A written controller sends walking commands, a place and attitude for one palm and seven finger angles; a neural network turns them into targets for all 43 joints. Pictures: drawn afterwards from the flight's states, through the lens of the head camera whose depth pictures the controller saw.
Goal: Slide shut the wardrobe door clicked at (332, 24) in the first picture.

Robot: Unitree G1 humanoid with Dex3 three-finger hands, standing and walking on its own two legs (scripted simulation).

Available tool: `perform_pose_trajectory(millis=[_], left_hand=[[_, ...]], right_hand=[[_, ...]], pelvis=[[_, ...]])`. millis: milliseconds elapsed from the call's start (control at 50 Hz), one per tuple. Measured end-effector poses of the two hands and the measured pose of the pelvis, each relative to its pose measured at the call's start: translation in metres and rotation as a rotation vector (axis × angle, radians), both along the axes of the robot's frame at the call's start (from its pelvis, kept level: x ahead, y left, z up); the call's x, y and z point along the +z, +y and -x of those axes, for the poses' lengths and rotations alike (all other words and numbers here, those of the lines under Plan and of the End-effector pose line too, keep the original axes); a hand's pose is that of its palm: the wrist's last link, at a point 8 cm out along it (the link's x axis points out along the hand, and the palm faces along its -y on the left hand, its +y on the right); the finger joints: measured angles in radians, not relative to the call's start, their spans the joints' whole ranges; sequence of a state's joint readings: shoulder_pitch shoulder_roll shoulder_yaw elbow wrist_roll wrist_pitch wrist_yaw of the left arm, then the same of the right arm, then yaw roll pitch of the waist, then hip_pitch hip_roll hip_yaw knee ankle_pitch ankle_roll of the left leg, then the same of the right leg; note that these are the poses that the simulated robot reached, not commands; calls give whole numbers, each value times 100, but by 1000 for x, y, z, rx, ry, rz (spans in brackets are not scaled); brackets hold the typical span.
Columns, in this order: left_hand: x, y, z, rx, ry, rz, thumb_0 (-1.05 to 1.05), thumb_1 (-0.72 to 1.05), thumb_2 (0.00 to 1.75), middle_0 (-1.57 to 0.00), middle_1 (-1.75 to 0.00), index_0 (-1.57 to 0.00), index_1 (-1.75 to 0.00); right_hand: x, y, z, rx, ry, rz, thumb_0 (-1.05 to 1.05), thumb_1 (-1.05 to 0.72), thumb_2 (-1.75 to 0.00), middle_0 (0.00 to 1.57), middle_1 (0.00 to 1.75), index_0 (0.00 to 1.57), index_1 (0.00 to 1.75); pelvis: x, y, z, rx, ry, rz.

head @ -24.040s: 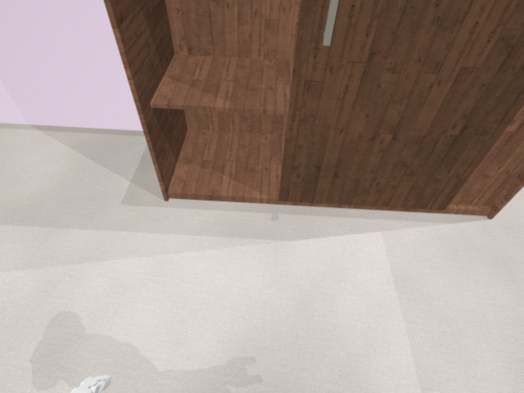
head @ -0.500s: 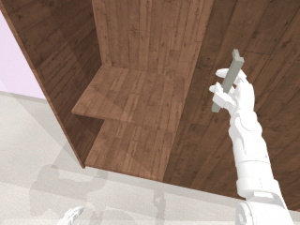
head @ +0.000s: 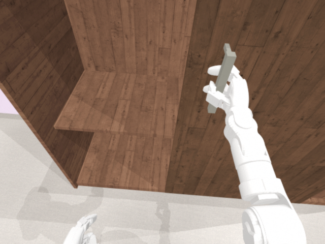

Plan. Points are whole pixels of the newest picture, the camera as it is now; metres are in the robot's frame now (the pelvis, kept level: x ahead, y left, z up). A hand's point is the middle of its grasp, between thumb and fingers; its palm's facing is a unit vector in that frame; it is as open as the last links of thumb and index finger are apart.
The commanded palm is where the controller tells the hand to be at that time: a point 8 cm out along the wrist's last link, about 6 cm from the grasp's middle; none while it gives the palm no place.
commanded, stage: tug the door sideways, standing still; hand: right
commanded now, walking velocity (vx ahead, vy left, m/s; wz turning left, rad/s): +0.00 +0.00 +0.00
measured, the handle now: (218, 80) +0.48 -0.10 +0.17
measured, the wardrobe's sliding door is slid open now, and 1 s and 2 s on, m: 0.55 0.46 0.24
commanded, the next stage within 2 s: step sideways, sliding the door along in 0.30 s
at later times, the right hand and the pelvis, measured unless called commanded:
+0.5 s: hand (195, 94) +0.43 -0.04 +0.16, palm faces -0.06 +0.99 -0.09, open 5.8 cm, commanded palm +0.42 -0.08 +0.17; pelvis -0.04 +0.00 +0.00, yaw +2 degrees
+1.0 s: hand (177, 93) +0.43 +0.00 +0.15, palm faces -0.11 +0.98 -0.15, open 5.9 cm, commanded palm +0.43 -0.04 +0.16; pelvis -0.01 +0.06 -0.01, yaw +1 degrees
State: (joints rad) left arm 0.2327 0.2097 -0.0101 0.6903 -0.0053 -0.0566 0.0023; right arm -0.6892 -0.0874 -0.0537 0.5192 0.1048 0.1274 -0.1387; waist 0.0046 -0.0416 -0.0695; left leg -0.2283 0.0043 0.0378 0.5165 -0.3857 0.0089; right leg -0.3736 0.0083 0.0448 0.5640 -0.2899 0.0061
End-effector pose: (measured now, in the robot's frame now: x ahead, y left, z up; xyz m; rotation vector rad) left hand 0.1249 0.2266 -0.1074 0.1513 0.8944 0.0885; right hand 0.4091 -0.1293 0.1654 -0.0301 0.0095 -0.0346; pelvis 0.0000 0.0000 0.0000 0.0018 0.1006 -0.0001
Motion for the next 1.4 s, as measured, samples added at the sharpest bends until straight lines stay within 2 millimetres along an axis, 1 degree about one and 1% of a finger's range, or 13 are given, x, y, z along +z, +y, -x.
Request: perform_pose_trajectory(millis=[160, 360, 480, 580, 660, 740, 820, 940, 1040, 1120, 1160, 1260, 1400], left_hand=[[-12, -1, 46, 15, 67, 23, 1, 91, 90, -20, -30, -20, -30], [-18, 10, 103, 47, 139, 6, 1, 91, 90, -20, -30, -20, -30], [-17, 17, 121, 112, 159, -23, 1, 91, 90, -20, -30, -20, -30], [-19, 27, 121, 209, 136, -63, 1, 91, 90, -20, -30, -20, -30], [-31, 33, 112, 213, 151, -53, 1, 91, 90, -20, -30, -20, -30], [-37, 37, 94, 165, 200, -38, 1, 91, 90, -20, -30, -20, -30], [-25, 44, 60, 85, 195, -69, 1, 91, 90, -20, -30, -20, -30], [-19, 60, -3, 58, 54, -65, 1, 91, 90, -20, -30, -20, -30], [-14, 72, -36, -1, 7, -32, 1, 91, 90, -20, -30, -20, -30], [-21, 90, -56, -33, -32, 12, 1, 91, 90, -20, -30, -21, -30], [-24, 103, -64, -40, -34, 11, 1, 91, 90, -20, -30, -21, -30], [-14, 133, -79, -70, -22, -63, 1, 91, 90, -20, -30, -21, -30], [-1, 160, -98, -184, 27, -26, 1, 91, 90, -20, -30, -20, -30]], right_hand=[[1, 8, 1, -3, 2, 20, 1, -78, -82, 38, 140, 31, 140], [0, 25, 2, 15, -9, 28, 0, -79, -81, 37, 140, 27, 140], [-1, 34, -1, 77, -41, 47, 0, -76, -80, 39, 140, 30, 140], [-2, 40, -5, 136, -85, 79, -2, -72, -79, 42, 140, 32, 140], [-3, 48, -6, 137, -104, 102, -4, -71, -80, 43, 140, 32, 140], [-3, 55, -6, 136, -106, 101, -4, -70, -80, 44, 140, 33, 140], [-4, 61, -8, 159, -130, 84, -4, -68, -82, 45, 140, 35, 140], [-8, 70, -12, 182, -207, 89, -5, -66, -83, 45, 140, 35, 140], [-7, 79, -11, 149, -209, 126, -7, -66, -84, 45, 140, 34, 140], [-8, 90, -9, 77, -227, 148, -7, -67, -85, 45, 140, 32, 140], [-9, 97, -7, 30, -224, 130, -6, -70, -85, 45, 140, 30, 140], [-11, 114, -6, -12, -224, 46, -3, -76, -87, 45, 140, 28, 140], [-12, 137, -6, -32, -244, 37, -2, -78, -87, 45, 140, 22, 140]], pelvis=[[-2, -2, 16, -6, 2, -4], [-4, -3, 34, -3, 9, -13], [-4, -3, 41, 32, -7, -8], [-8, 0, 40, 71, -47, 10], [-13, 11, 36, 71, -82, 2], [-11, 24, 27, 21, -109, -18], [-4, 33, 15, 15, -126, 19], [-11, 47, 8, 40, -155, 28], [-9, 79, 4, 8, -166, -5], [-23, 117, -10, -10, -186, -17], [-25, 130, -15, -46, -187, -31], [-20, 147, -23, -89, -150, -19], [-3, 192, -32, -110, -135, -26]])
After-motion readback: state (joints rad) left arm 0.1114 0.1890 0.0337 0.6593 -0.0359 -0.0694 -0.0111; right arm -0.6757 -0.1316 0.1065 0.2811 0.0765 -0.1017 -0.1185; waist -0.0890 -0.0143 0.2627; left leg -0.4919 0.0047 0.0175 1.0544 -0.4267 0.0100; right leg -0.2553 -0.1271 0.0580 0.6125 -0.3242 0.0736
